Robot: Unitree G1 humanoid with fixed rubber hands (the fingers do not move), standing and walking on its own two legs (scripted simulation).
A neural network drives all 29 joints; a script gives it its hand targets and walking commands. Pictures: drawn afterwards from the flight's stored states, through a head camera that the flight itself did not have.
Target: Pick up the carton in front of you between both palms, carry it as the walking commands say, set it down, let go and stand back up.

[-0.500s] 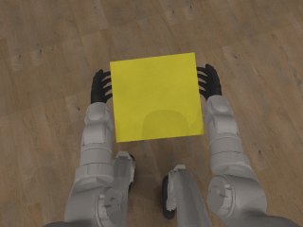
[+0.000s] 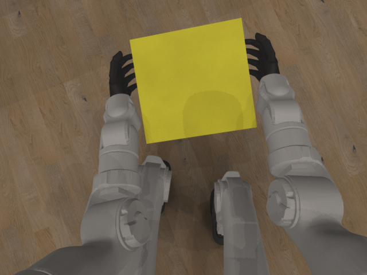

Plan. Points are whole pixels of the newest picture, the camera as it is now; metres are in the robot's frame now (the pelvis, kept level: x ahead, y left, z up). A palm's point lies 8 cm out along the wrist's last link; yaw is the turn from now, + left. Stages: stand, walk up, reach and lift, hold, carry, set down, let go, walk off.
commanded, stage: set down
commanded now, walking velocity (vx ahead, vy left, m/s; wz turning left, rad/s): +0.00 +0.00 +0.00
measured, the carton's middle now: (194, 92) +0.47 +0.04 -0.20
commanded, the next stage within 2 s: none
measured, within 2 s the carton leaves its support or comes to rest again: rests again in 1.30 s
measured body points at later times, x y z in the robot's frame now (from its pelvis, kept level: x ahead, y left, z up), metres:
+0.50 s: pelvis -0.02 -0.01 -0.10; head +0.33 -0.01 +0.19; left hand +0.47 +0.21 -0.24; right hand +0.55 -0.08 -0.26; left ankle +0.13 +0.14 -0.48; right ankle +0.06 -0.11 -0.48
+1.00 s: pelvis -0.02 -0.02 -0.12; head +0.33 -0.04 +0.16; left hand +0.47 +0.21 -0.27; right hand +0.55 -0.08 -0.31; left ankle +0.13 +0.14 -0.48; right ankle +0.06 -0.11 -0.48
